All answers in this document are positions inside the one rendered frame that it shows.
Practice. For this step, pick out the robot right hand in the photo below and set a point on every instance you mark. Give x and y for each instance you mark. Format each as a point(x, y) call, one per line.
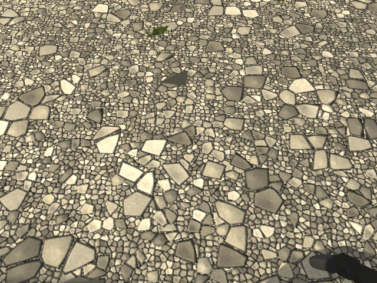
point(345, 266)

